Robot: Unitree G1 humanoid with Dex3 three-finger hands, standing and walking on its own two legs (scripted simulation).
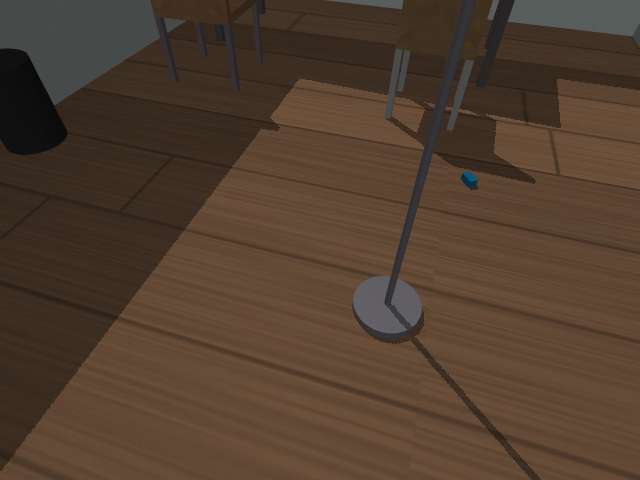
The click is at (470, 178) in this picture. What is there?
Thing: small brick
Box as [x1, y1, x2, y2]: [461, 172, 477, 187]
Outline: 462,173 461,179 468,187 474,186 477,180 470,172
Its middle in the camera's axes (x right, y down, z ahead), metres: +0.78 -0.34 +2.00
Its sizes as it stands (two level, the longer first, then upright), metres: 0.075 0.045 0.037
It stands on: the floor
